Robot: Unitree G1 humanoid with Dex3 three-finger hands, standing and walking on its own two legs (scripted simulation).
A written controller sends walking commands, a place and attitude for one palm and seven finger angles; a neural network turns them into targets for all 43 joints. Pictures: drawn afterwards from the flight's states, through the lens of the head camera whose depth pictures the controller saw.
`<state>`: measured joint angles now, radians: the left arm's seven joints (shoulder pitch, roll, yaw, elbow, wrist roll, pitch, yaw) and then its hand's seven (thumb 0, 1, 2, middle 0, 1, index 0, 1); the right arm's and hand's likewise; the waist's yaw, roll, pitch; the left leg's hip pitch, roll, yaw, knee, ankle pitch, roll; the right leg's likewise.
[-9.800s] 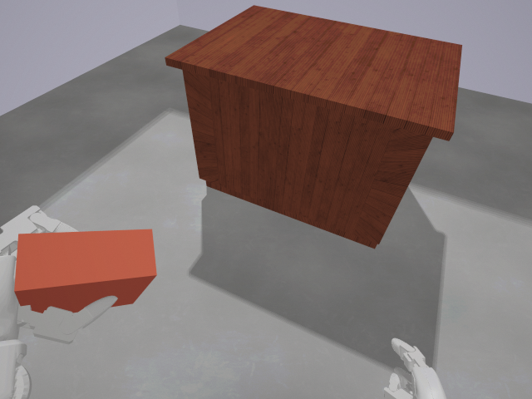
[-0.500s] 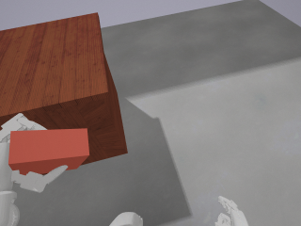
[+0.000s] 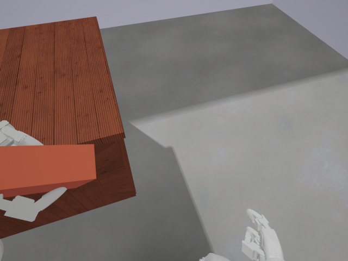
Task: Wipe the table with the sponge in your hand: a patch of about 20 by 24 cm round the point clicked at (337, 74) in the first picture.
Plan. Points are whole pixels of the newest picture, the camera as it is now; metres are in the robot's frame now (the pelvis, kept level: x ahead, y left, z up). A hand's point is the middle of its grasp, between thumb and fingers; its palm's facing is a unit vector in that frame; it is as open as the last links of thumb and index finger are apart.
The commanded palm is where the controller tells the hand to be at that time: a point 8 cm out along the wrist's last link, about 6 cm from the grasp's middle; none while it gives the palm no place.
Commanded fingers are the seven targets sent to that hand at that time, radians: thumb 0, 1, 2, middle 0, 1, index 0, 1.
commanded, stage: come to a stop and stand still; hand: left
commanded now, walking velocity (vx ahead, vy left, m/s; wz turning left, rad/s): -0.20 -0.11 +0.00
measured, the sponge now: (58, 171) +0.23 +0.21 +0.15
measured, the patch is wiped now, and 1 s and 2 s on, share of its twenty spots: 0.00 0.00 0.00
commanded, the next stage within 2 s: look again from close up in 1.02 s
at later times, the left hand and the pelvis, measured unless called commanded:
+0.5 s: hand out of the picture +0.20 +0.27 +0.18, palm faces +0.38 -0.82 -0.42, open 9.7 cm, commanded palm +0.16 +0.31 +0.18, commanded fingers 0.00 0.10 1.30 -1.20 -1.60 -1.20 -1.60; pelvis +0.00 +0.03 +0.00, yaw +0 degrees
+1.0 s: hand out of the picture +0.15 +0.27 +0.17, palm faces +0.39 -0.82 -0.42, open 9.7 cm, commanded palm +0.10 +0.31 +0.18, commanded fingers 0.00 0.10 1.30 -1.20 -1.60 -1.20 -1.60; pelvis -0.07 +0.03 +0.00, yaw -1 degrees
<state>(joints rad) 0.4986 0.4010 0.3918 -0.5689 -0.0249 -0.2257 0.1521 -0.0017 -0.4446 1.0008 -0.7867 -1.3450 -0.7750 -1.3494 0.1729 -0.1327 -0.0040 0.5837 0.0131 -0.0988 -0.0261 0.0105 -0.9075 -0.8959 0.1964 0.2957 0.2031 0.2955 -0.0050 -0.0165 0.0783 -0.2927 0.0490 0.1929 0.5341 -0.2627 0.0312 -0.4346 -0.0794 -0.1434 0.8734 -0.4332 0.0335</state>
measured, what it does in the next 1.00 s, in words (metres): steps on the spot: right foot, then left foot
